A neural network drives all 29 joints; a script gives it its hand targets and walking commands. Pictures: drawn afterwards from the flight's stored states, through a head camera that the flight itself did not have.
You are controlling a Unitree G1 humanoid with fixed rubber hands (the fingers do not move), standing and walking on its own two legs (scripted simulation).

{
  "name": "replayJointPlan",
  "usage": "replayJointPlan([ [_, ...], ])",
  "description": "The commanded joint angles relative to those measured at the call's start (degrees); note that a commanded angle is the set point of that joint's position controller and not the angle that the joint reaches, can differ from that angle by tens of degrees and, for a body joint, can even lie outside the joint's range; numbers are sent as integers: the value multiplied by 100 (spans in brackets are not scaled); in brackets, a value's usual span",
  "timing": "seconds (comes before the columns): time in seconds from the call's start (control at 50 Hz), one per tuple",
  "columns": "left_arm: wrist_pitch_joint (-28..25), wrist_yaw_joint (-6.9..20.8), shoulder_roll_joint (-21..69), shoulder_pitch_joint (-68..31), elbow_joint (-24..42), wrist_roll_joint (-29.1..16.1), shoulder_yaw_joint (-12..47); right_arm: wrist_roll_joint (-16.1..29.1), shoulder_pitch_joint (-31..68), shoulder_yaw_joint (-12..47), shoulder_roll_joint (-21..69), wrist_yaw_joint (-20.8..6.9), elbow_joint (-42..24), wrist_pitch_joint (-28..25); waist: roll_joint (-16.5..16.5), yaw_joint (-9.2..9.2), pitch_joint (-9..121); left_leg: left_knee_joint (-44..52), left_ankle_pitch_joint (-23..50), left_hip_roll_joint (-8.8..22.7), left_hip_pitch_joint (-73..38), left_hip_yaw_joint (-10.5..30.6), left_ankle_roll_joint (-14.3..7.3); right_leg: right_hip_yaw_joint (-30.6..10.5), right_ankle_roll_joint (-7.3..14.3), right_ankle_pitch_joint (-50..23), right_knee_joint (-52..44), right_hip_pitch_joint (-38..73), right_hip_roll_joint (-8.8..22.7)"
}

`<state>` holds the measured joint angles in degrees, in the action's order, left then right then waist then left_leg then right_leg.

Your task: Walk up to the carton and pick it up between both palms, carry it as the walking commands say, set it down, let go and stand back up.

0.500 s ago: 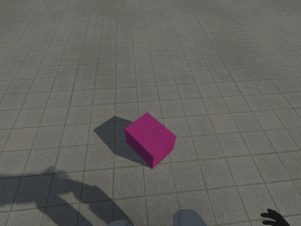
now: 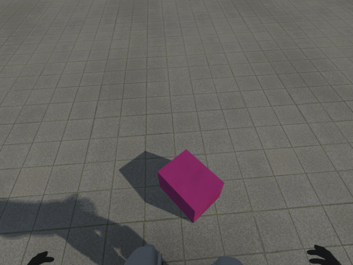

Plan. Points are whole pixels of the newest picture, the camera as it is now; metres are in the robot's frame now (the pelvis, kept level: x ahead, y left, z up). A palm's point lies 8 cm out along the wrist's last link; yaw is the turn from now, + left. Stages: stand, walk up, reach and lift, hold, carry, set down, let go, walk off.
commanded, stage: walk up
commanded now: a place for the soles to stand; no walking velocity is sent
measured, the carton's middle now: (189, 184) +0.58 -0.03 -0.64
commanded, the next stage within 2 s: none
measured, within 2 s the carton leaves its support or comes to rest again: neither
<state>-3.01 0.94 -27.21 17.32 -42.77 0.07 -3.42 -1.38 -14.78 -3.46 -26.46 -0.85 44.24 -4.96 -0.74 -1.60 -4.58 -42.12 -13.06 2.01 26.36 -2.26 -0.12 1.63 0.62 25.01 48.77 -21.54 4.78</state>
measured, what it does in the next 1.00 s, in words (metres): shifts its weight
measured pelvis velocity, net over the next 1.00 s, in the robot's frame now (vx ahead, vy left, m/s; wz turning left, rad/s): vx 0.08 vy -0.01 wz -0.06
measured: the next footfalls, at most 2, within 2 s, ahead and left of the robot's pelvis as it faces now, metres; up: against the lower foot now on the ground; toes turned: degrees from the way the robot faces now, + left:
left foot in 1.34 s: +0.26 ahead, +0.20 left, +0.00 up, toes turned -19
right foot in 1.52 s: +0.18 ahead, -0.02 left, +0.00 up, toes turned -22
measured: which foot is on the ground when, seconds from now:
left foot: down 0.00-1.00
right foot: down 0.00-1.00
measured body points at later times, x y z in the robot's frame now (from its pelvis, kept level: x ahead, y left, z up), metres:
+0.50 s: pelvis +0.06 +0.00 +0.01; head +0.09 +0.01 +0.46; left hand +0.19 +0.31 -0.10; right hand +0.18 -0.33 -0.08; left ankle +0.10 +0.13 -0.70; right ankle +0.06 -0.13 -0.70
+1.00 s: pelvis +0.08 -0.01 +0.04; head +0.08 -0.01 +0.49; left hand +0.21 +0.29 -0.08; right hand +0.16 -0.34 -0.08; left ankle +0.10 +0.13 -0.70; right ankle +0.06 -0.13 -0.70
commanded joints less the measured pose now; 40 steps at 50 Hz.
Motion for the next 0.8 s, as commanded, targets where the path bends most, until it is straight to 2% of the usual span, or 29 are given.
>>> replayJointPlan([
  [0.0, 49, -119, -1002, -35, 360, 32, -232, 33, -538, -622, -1824, 128, -310, -37, -457, 499, 702, 2251, -1932, 2206, -1697, 3890, -1684, -219, 122, 1205, 1311, -1711, -274],
  [0.02, 64, -142, -960, -95, 205, -10, -193, 38, -370, -587, -1760, 169, -219, -12, -459, 472, 118, 2127, -1858, 2129, -1101, 3421, -1803, -486, 124, 789, 1454, -1633, -73],
  [0.04, 35, -146, -955, -89, 110, -1, -218, 32, -258, -505, -1547, 202, -171, 17, -545, 375, 74, 1931, -1459, 1903, -904, 2935, -1686, -374, 183, 694, 1207, -1674, 52],
  [0.08, -18, -123, -904, 372, -99, 37, -246, -3, 382, -412, -1486, 186, -241, 33, -1202, 112, 239, 1408, -726, 1367, -433, 2004, -1251, -144, 213, 412, 117, -718, 26],
  [0.1, -55, -109, -915, 514, -318, 44, -304, 60, 525, -297, -1245, 163, -266, 74, -568, -49, 407, 1098, -220, 1165, 86, 1553, -999, 60, 272, -343, -513, 161, -170],
  [0.12, -128, -128, -876, 561, -403, 148, -290, 55, 469, -167, -1012, 110, -178, 99, -643, -78, 563, 783, -756, 861, 435, 940, -781, -188, 296, -580, -1198, 626, -146],
  [0.14, -146, -129, -1112, 395, -369, 173, -285, 84, 596, -74, -739, 99, -155, 103, -35, -51, 778, 72, -874, 526, 391, 589, -396, -1404, 444, -235, -2081, 456, 550],
  [0.16, -158, -74, -1478, -302, -251, 146, -356, 100, 477, -96, -673, 143, -123, 134, 1025, 181, 311, -336, -1312, -11, 317, 223, -167, -2474, 963, 367, -2354, -174, 1054],
  [0.2, -72, -56, -1212, -700, -282, 90, -218, 65, 282, -175, -979, 187, 290, 52, 382, 342, 409, 382, -1097, 108, -570, 490, -244, -1473, 771, -211, -1684, -575, 587],
  [0.22, -23, -61, -1012, -696, -265, 35, -131, 104, 361, -175, -1138, 183, 318, 8, -17, 323, 311, 841, -1187, 392, -772, 911, -366, -852, 512, -465, -1183, -783, 140],
  [0.24, -13, -71, -785, -647, -443, -43, -80, 61, 580, -196, -1268, 200, 307, -24, -453, 201, 328, 1176, -610, 844, -825, 1628, -571, -547, 381, -1040, -769, -681, -20],
  [0.26, 0, -82, -771, -527, -527, -70, -83, 93, 608, -165, -1347, 185, 342, -53, -580, 71, 791, 1151, 135, 1188, -1078, 1970, -836, -302, 181, -1133, -630, -293, -137],
  [0.28, -25, -92, -854, -455, -670, -50, -126, 83, 671, -93, -1277, 190, 395, -44, -326, 27, 785, 934, 797, 1207, -928, 1757, -874, -378, 161, -1264, -821, 67, -40],
  [0.32, -55, -93, -961, -587, -742, -8, -131, 173, 1010, -17, -982, 220, 490, -16, 119, 26, 850, 629, 776, 666, -664, 926, -468, -744, 400, -2096, -1320, 649, 197],
  [0.36, -23, -103, -940, -793, -820, -50, -114, 192, 874, -2, -927, 216, 754, 44, -414, 133, 1061, 570, 901, 378, -1144, 382, -205, -1035, 586, -2604, -1363, 655, 424],
  [0.38, 7, -107, -1017, -835, -900, -19, -72, 185, 964, -37, -850, 237, 758, 57, 57, 196, 952, 618, 1068, 408, -1314, 451, -254, -797, 478, -2797, -1400, 588, 307],
  [0.4, 2, -124, -900, -1057, -872, -49, -102, 192, 922, -5, -890, 250, 842, 63, 232, 193, 909, 631, 1270, 503, -1392, 432, -339, -735, 485, -2801, -1317, 521, 244],
  [0.46, 99, -104, -768, -1017, -1105, -52, -38, 202, 1206, 10, -890, 211, 920, 75, -315, 77, 1110, 1015, 798, 618, -1336, 641, -409, -607, 354, -2155, -1461, 830, 114],
  [0.5, 101, -91, -818, -1253, -1137, 13, -25, 223, 1263, 27, -911, 198, 1090, 130, 178, 114, 966, 1186, 194, 575, -1109, 605, -390, -690, 362, -1736, -1640, 729, 134],
  [0.54, 125, -65, -728, -1425, -1125, -13, -24, 106, 1373, 60, -858, 194, 1117, 109, 121, 143, 735, 1374, 418, 545, -1264, 562, -277, -658, 368, -1523, -1809, 598, 181],
  [0.56, 128, -58, -743, -1355, -1259, 11, 42, 136, 1503, 72, -829, 193, 1191, 113, -326, 140, 726, 1435, 357, 557, -1430, 503, -248, -790, 356, -1710, -1960, 568, 181],
  [0.62, 142, -59, -759, -1559, -1400, 1, 20, 143, 1458, 94, -887, 205, 1409, 138, 337, 156, 745, 1492, 735, 584, -1608, 446, -263, -673, 259, -2012, -2237, 781, 174],
  [0.64, 131, -67, -771, -1602, -1456, 19, 29, 180, 1379, 70, -837, 193, 1459, 132, 347, 169, 882, 1613, 644, 552, -1687, 410, -219, -705, 245, -1992, -2292, 963, 201],
  [0.66, 146, -64, -695, -1617, -1426, -13, 26, 152, 1394, 90, -842, 161, 1447, 128, -63, 138, 977, 1655, 883, 516, -1664, 321, -135, -766, 246, -2171, -2265, 1195, 267],
  [0.68, 160, -48, -723, -1682, -1486, -5, 60, 166, 1435, 97, -756, 202, 1563, 156, 135, 249, 905, 1769, 846, 490, -1726, 391, -145, -719, 239, -2056, -2398, 1205, 237],
  [0.7, 164, -68, -618, -1701, -1535, -31, 91, 170, 1585, 106, -695, 200, 1523, 158, -56, 127, 667, 1928, 1200, 580, -1815, 463, -182, -626, 260, -2156, -2494, 1055, 204],
  [0.74, 180, -79, -702, -1855, -1567, -32, 104, 133, 1553, 72, -728, 201, 1568, 205, 266, 230, 630, 2035, 1055, 598, -2001, 361, -140, -679, 173, -2046, -2778, 995, 266],
  [0.76, 214, -90, -649, -1999, -1542, 10, 96, 109, 1605, 55, -838, 176, 1640, 227, 18, 288, 591, 1950, 731, 527, -2069, 352, -143, -670, 175, -1752, -2905, 802, 216],
  [0.78, 188, -96, -648, -1898, -1543, 8, 42, 101, 1528, 68, -824, 155, 1656, 209, 293, 252, 880, 2001, 911, 498, -2249, 309, -100, -709, 141, -1965, -2923, 1131, 201],
])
